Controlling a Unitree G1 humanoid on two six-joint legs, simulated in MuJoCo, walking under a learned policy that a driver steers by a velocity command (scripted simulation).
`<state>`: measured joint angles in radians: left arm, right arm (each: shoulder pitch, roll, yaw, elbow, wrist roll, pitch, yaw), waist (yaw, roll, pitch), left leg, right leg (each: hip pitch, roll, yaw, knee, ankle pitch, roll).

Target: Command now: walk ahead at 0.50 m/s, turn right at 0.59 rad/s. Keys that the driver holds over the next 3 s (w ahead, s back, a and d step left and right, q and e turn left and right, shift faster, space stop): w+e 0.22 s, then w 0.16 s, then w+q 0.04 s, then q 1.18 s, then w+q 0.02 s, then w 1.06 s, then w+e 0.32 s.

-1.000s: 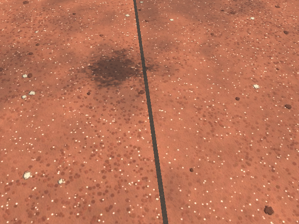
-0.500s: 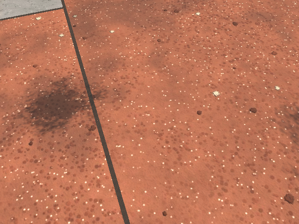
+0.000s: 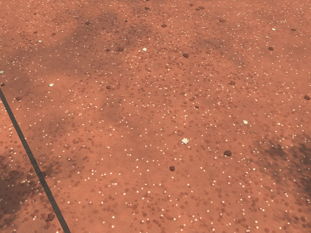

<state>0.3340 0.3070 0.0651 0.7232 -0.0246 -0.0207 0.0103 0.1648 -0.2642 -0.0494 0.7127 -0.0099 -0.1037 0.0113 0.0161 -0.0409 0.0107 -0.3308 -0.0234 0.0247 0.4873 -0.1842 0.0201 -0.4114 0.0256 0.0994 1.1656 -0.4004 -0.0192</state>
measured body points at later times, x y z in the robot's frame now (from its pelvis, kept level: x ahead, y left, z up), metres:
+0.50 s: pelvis +0.26 -0.08 -0.01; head +0.29 -0.10 +0.44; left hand +0.49 +0.13 -0.09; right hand +0.24 -0.37 -0.14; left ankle +0.15 +0.10 -0.64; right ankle +0.30 -0.17 -0.73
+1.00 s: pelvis +0.42 -0.08 +0.00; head +0.47 -0.06 +0.44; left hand +0.57 +0.20 -0.12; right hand +0.57 -0.36 -0.10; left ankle +0.49 +0.00 -0.73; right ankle +0.34 -0.21 -0.65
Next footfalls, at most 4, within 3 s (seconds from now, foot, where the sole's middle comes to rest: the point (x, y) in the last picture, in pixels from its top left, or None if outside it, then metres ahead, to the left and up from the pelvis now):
0.38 right None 0.34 -0.18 -0.77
0.88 left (158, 223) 0.53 0.01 -0.77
1.32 right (213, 223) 0.54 -0.23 -0.77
1.74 left None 0.42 0.01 -0.77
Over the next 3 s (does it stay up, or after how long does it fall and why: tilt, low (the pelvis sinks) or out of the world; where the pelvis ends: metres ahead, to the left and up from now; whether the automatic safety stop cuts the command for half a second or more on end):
stays up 0.97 0.24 0.01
